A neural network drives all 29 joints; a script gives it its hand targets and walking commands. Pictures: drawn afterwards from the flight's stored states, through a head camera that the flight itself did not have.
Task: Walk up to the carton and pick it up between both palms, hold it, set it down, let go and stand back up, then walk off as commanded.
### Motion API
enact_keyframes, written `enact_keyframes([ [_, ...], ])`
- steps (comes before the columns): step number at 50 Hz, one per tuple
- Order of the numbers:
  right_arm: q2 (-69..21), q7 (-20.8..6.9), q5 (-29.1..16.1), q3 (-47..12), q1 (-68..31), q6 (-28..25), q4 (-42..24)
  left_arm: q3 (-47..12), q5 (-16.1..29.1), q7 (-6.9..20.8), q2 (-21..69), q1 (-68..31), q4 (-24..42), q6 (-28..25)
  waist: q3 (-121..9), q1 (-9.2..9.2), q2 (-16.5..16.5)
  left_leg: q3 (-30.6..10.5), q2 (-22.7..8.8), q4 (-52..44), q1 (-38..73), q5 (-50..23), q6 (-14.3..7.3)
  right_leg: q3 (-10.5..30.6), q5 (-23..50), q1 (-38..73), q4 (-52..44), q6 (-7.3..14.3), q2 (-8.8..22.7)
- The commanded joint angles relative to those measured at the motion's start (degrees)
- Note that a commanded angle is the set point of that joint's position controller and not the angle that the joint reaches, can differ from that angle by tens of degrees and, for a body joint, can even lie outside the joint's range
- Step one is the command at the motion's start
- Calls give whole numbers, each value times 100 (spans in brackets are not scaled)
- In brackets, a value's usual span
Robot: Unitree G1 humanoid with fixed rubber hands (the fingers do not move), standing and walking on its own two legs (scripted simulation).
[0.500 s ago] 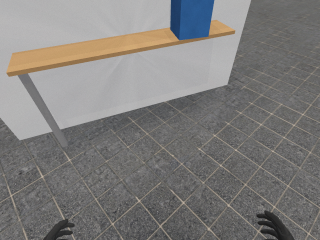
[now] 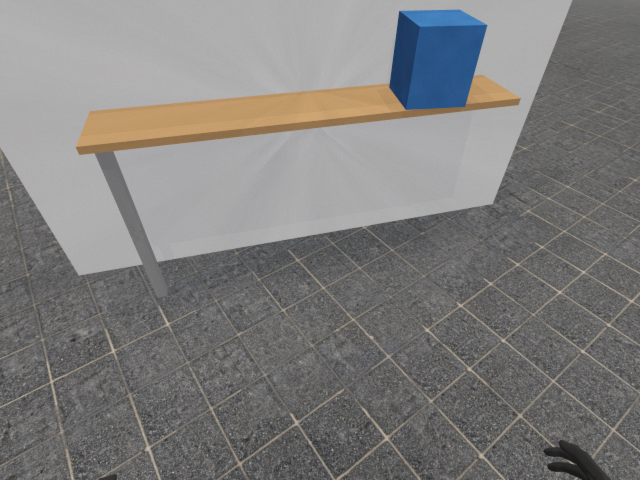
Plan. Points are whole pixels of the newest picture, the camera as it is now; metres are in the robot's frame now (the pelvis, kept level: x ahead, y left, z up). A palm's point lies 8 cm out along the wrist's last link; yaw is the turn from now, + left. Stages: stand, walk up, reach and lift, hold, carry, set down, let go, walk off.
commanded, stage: walk up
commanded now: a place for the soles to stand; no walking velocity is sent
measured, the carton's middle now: (432, 59) +1.40 -0.26 +0.06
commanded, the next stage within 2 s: none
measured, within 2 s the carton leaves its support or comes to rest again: neither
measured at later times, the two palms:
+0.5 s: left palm (102, 421) +0.24 +0.36 -0.11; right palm out of the picture +0.12 -0.27 -0.03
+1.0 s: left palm (214, 328) +0.36 +0.21 -0.04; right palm (620, 393) +0.32 -0.42 -0.09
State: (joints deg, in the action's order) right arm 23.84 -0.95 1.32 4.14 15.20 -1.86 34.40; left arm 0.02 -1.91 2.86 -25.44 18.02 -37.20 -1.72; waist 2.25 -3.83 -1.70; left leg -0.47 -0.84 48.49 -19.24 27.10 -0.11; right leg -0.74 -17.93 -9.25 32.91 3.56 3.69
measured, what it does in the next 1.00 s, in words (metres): walks ahead: left foot, then right foot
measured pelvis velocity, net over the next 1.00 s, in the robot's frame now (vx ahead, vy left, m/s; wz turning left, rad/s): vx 0.26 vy -0.10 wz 0.03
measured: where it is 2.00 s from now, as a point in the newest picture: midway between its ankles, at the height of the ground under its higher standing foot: (435, 416)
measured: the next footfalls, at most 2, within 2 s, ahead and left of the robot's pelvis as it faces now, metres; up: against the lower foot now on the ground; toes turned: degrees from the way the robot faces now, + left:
left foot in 0.14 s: +0.14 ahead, +0.15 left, +0.00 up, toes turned +2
right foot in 0.80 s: +0.33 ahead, -0.13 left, +0.00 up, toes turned +0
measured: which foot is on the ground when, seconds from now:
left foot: up 0.00-0.12, down 0.14-0.80, up 0.82-1.00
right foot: down 0.00-0.12, up 0.14-0.78, down 0.80-1.00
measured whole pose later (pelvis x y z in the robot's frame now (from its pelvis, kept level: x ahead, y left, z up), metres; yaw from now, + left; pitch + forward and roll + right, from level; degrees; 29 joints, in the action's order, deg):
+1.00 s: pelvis +0.26 -0.10 +0.00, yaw +2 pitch -9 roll +6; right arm 24.8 3.6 0.9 4.1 27.4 -0.4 34.4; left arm 0.9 -1.5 2.5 -24.3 17.2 -31.6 2.3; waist 5.1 -1.2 -2.6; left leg -3.3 -0.9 67.8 -19.6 20.9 0.5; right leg -2.2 -18.8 -9.2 36.4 0.1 0.5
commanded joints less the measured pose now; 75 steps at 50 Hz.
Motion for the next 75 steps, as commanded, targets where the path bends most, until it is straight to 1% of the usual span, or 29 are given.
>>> enact_keyframes([
  [1, 947, -127, -116, 264, 81, -33, -439, 812, -52, 84, -1439, -792, 692, 1, 939, 381, -1338, 461, -102, -487, -39, -307, -76, 667, -2654, -1359, -1995, 690, 928],
  [3, 1006, -23, -120, 330, 1040, -54, -118, 789, -51, 92, -1336, -1079, 805, 53, 624, 932, -697, 718, 65, -1169, 1547, -1200, -44, 121, -2768, -2059, -798, 459, 614],
  [4, 1203, 71, -86, 433, 1691, -69, 152, 701, -77, 82, -1024, -879, 837, 64, 179, 1181, 244, 435, 103, -1395, 2548, -1210, 2, -204, -2555, -2481, 724, 219, 334],
  [5, 1610, 170, 34, 548, 2160, -90, 168, 594, -75, 89, -593, -631, 901, 55, -214, 1433, 1450, -1298, -656, -2101, 3178, -161, -117, -387, -2173, -3247, 2688, -83, -39],
  [6, 1912, 290, 211, 558, 1804, -120, -167, 602, 26, 70, -486, -488, 1032, 100, -291, 1178, 1441, -4099, -1507, -3059, 2774, 1564, -363, 544, -1714, -3898, 3697, -316, -455],
  [7, 1934, 380, 197, 507, 1312, -149, -364, 675, 66, 15, -805, -402, 1092, 145, -243, 798, 570, -4665, -1861, -3658, 2216, 2129, -443, 941, -1368, -3755, 3953, -308, -350],
  [10, 1826, 458, 33, 401, 719, -245, -411, 848, -1, 39, -1306, -247, 878, 310, 563, 469, 583, -3535, -1346, -3793, 1018, 2148, -13, 772, -503, -3308, 3806, -351, 79],
  [15, 1316, 483, -72, 217, 1616, -352, -202, 713, -123, 74, -838, -65, 665, 353, -195, 490, 781, -1882, -910, -2630, 1729, -3641, 46, 550, 443, -2974, 3333, -458, 7],
  [19, 1147, 579, -65, 191, 2259, -268, -178, 633, -189, 128, -524, -589, 888, 480, -322, 653, 658, -1570, -890, -2349, 2348, -4954, -66, 404, 693, -3432, 3133, -532, -126],
  [32, 1325, 657, 144, 299, 2330, -185, -226, 651, -150, 245, -397, -1722, 1445, 505, 147, 925, 503, -1964, -1362, -2352, 2566, -2887, -890, 629, 425, -3578, 1481, -325, 221],
  [36, 1639, 624, 176, 369, 1677, -204, -353, 737, -120, 239, -513, -1257, 1414, 381, -16, 550, 541, -1597, -1584, -2129, 1793, -2712, -1018, 652, 7, -2062, 642, -82, 251],
  [38, 1623, 540, 91, 363, 1255, -201, -423, 893, -117, 137, -816, 91, 992, 233, -753, -165, 56, -999, -1097, -202, 491, -2902, -690, 747, 106, 583, -297, 202, -22],
  [40, 754, 424, 17, 17, 1881, -249, -504, 1079, -167, -48, -1679, 770, 947, 150, -1865, -183, -1716, -498, 49, 2171, -1740, 1000, -213, 2734, 60, 2793, -391, 293, 1625],
  [42, 1325, 552, -47, 288, 1083, -94, -656, 1038, 98, -104, -1437, 445, 1145, 211, -413, -154, -745, -757, 85, 2845, -2176, 371, -261, 3663, -1855, 1322, -2056, 420, 1846],
  [44, 1192, 451, -26, 328, 1089, 38, -368, 953, 199, -210, -1078, -106, 1158, 240, 1123, 331, 61, -890, -123, 2563, -1789, -612, -104, 2153, -1641, -398, -2219, -724, 1094],
  [46, 1025, 369, -104, 318, 1563, 199, -19, 851, 202, -217, -996, -494, 1185, 215, 1624, 653, -406, -761, -126, 1978, -960, -1060, -9, 946, -860, -1257, -2297, -1360, 473],
  [55, 1156, 488, -41, 432, 1769, 119, -55, 833, 86, -158, -1074, -428, 1451, 325, 1391, 747, -958, 427, 221, -972, 771, -105, -78, -354, 1577, -1638, -1346, -2195, -15],
  [56, 1198, 526, 11, 457, 2250, 88, 42, 821, 70, -187, -1086, -643, 1542, 368, 1154, 1044, -700, 569, 194, -1555, 1486, -102, -374, -574, 1953, -2017, -183, -2337, -208],
  [57, 1281, 601, 42, 510, 2539, 63, 125, 767, 23, -200, -962, -694, 1646, 392, 505, 1329, 630, 592, -85, -2171, 1776, -1399, -754, -797, 1490, -1762, 2498, -2082, -582],
  [58, 1366, 693, 130, 581, 1839, 78, -145, 698, -28, -174, -719, 133, 1618, 395, -323, 1016, 1994, -1574, -1025, -1207, 2061, -2536, -1288, 720, -2021, -2362, 4859, -1320, -274],
  [59, 1504, 753, 229, 631, 1225, 25, -611, 765, -54, -161, -732, 618, 1745, 442, -836, 537, 1113, -3992, -2091, -1271, 1142, -579, -1791, 2205, -2217, -2172, 5420, -1030, 202],
  [61, 1825, 841, 241, 685, 760, -114, -981, 899, -218, -111, -1092, 132, 2127, 390, -712, 399, 132, -4775, -2284, -1510, -425, 700, -1856, 2614, -2137, -2067, 5387, -430, 425],
  [66, 1992, 581, 161, 584, 405, -127, -925, 756, 15, 39, -1174, 13, 1793, 493, 843, 409, 607, -2787, -1414, -2182, -1341, 2686, -1319, 396, -1843, -1784, 2073, -189, -177],
  [68, 1591, 469, 220, 412, -83, -31, -901, 794, 118, -13, -1158, 1508, 1147, 324, 565, -468, -439, -756, -255, 457, -2907, 2390, -588, 130, -1032, 708, 366, -257, -587],
  [69, 799, 462, 106, 175, -133, -64, -981, 904, 68, -63, -1596, 1959, 1031, 257, 285, -747, -2116, -83, 570, 2885, -3705, 1485, -228, 2350, -2637, 576, -468, -44, 411],
  [71, 1199, 482, -38, 337, -663, -47, -1379, 915, 120, -139, -1738, 1043, 1537, 140, 1314, -316, -396, -1282, 352, 3301, -3995, 294, -129, 5760, -4250, -529, -2472, 794, 1638],
  [72, 1268, 451, -59, 402, -740, -83, -1315, 938, 165, -244, -1738, 927, 1509, 68, 1810, -170, 227, -1446, 231, 3604, -4186, -68, -135, 5717, -3658, -503, -2488, 559, 1646],
  [73, 1170, 407, -99, 415, -398, -92, -1020, 947, 125, -375, -1675, 848, 1422, 51, 1881, 61, 449, -1310, 259, 3734, -4107, -324, -117, 4582, -2101, -133, -1912, 63, 1376],
  [75, 969, 318, -127, 374, 228, -24, -647, 846, 65, -432, -1381, 599, 1433, 69, 1519, 354, -282, -863, 91, 2994, -3222, -662, -102, 2243, 1469, 168, -801, -523, 648],
])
